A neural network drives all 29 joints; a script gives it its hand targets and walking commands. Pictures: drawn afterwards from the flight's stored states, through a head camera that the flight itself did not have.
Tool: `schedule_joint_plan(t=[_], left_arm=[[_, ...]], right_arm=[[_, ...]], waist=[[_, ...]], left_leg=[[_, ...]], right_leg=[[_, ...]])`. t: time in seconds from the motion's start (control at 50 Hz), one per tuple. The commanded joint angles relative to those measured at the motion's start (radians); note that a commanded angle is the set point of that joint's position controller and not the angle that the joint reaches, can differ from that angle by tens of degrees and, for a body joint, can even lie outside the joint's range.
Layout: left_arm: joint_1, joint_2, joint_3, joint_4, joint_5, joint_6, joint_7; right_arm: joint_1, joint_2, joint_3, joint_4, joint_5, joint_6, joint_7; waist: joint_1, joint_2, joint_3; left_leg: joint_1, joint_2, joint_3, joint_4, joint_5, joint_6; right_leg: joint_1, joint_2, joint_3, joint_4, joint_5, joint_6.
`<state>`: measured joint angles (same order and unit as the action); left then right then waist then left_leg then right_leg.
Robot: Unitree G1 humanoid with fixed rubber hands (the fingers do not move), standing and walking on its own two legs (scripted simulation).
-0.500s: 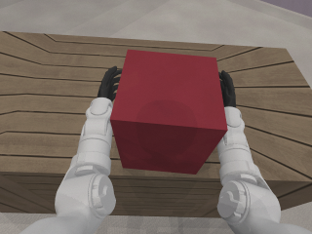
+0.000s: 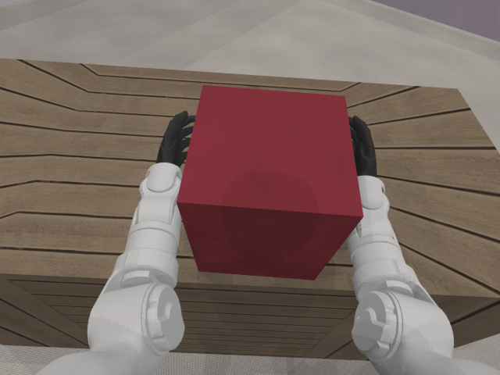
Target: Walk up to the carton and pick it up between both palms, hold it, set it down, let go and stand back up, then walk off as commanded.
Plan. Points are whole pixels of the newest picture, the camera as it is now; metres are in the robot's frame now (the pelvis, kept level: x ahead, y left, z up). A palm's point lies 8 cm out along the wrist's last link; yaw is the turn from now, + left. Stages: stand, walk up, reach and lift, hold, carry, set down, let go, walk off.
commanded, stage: reach and lift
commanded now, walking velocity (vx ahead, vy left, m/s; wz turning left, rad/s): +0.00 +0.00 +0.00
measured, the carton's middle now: (264, 192) +0.38 -0.01 +0.07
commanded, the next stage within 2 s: none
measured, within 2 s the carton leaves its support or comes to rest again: neither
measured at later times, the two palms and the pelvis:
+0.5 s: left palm (164, 161) +0.40 +0.14 +0.12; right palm (367, 166) +0.39 -0.16 +0.13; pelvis -0.02 -0.01 +0.00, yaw +1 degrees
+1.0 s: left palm (160, 161) +0.37 +0.14 +0.15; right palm (379, 168) +0.36 -0.16 +0.16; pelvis -0.03 +0.00 +0.00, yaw +1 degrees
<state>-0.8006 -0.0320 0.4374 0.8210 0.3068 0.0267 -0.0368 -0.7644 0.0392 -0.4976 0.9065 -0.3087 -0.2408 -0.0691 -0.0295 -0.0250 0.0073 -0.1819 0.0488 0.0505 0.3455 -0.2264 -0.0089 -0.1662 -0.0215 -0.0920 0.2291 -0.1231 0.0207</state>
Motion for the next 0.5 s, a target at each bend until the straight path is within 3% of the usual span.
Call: schedule_joint_plan(t=[0.0,0.02,0.08,0.16,0.18,0.24,0.26,0.28,0.32,0.34,0.38,0.42,0.44,0.46,0.48], left_arm=[[-0.616,-0.466,-0.256,-0.030,0.017,-0.094,-0.073],[-0.661,-0.507,-0.289,-0.078,-0.006,-0.116,-0.069],[-0.634,-0.480,-0.291,-0.032,-0.010,-0.100,-0.068],[-0.673,-0.482,-0.338,-0.058,-0.037,-0.084,-0.055],[-0.691,-0.455,-0.316,-0.056,-0.034,-0.080,-0.061],[-0.682,-0.454,-0.343,-0.085,-0.058,-0.041,-0.060],[-0.676,-0.445,-0.326,-0.078,-0.045,-0.025,-0.063],[-0.707,-0.461,-0.335,-0.105,-0.064,-0.016,-0.065],[-0.715,-0.456,-0.348,-0.107,-0.070,0.007,-0.064],[-0.738,-0.487,-0.369,-0.147,-0.082,0.005,-0.063],[-0.748,-0.476,-0.353,-0.158,-0.075,0.007,-0.061],[-0.734,-0.470,-0.358,-0.130,-0.087,0.021,-0.054],[-0.720,-0.480,-0.373,-0.144,-0.088,0.026,-0.058],[-0.711,-0.482,-0.373,-0.180,-0.083,0.032,-0.057],[-0.706,-0.492,-0.416,-0.195,-0.102,0.039,-0.055]], right_arm=[[-0.630,0.488,0.270,-0.007,-0.078,-0.133,0.108],[-0.665,0.515,0.289,-0.053,-0.071,-0.161,0.110],[-0.620,0.499,0.276,0.000,-0.073,-0.133,0.106],[-0.622,0.476,0.272,0.023,-0.046,-0.113,0.101],[-0.648,0.486,0.274,0.029,-0.041,-0.104,0.100],[-0.643,0.481,0.287,0.017,0.003,-0.059,0.100],[-0.636,0.489,0.293,0.033,0.017,-0.040,0.096],[-0.691,0.476,0.306,-0.031,0.029,-0.042,0.100],[-0.707,0.498,0.306,-0.040,0.040,-0.018,0.095],[-0.735,0.509,0.312,-0.069,0.039,-0.024,0.094],[-0.748,0.503,0.333,-0.098,0.051,-0.017,0.098],[-0.751,0.484,0.337,-0.078,0.059,-0.001,0.097],[-0.734,0.495,0.350,-0.089,0.056,0.002,0.092],[-0.707,0.490,0.366,-0.090,0.086,0.012,0.094],[-0.686,0.490,0.375,-0.084,0.093,0.011,0.090]], waist=[[-0.012,0.021,-0.531],[-0.015,0.029,-0.608],[-0.014,0.034,-0.580],[-0.026,0.054,-0.538],[-0.008,0.036,-0.514],[-0.014,0.056,-0.497],[-0.003,0.038,-0.462],[0.000,0.032,-0.506],[-0.006,0.035,-0.504],[-0.020,0.026,-0.545],[-0.001,0.029,-0.594],[-0.014,0.038,-0.606],[-0.027,0.007,-0.598],[-0.015,0.028,-0.630],[-0.030,0.054,-0.655]], left_leg=[[0.061,-0.047,0.076,-0.016,0.481,-0.058],[0.074,-0.047,0.069,-0.012,0.500,-0.057],[0.053,-0.051,0.075,-0.045,0.419,-0.053],[0.084,-0.054,0.072,-0.060,0.385,-0.061],[0.047,-0.058,0.082,-0.078,0.320,-0.050],[0.031,-0.063,0.079,-0.094,0.293,-0.050],[0.019,-0.068,0.084,-0.103,0.260,-0.041],[0.034,-0.066,0.078,-0.101,0.261,-0.040],[0.019,-0.070,0.079,-0.107,0.233,-0.035],[0.041,-0.065,0.067,-0.093,0.264,-0.041],[0.048,-0.068,0.068,-0.086,0.289,-0.039],[0.061,-0.066,0.060,-0.079,0.289,-0.040],[0.065,-0.066,0.060,-0.074,0.316,-0.041],[0.092,-0.067,0.056,-0.066,0.361,-0.042],[0.123,-0.063,0.052,-0.056,0.404,-0.054]], right_leg=[[0.364,0.047,-0.041,0.093,0.482,0.013],[0.369,0.050,-0.045,0.104,0.509,0.013],[0.366,0.044,-0.041,0.071,0.400,0.010],[0.311,0.051,-0.050,0.045,0.317,0.008],[0.330,0.045,-0.034,0.041,0.295,0.007],[0.357,0.040,-0.032,0.052,0.288,0.016],[0.369,0.039,-0.028,0.046,0.260,0.016],[0.366,0.041,-0.031,0.047,0.254,0.016],[0.378,0.036,-0.028,0.048,0.250,0.018],[0.373,0.041,-0.035,0.054,0.268,0.017],[0.394,0.038,-0.027,0.058,0.301,0.017],[0.366,0.038,-0.024,0.058,0.286,0.010],[0.383,0.040,-0.025,0.062,0.328,0.015],[0.406,0.043,-0.025,0.071,0.364,0.016],[0.396,0.044,-0.028,0.072,0.390,0.013]])
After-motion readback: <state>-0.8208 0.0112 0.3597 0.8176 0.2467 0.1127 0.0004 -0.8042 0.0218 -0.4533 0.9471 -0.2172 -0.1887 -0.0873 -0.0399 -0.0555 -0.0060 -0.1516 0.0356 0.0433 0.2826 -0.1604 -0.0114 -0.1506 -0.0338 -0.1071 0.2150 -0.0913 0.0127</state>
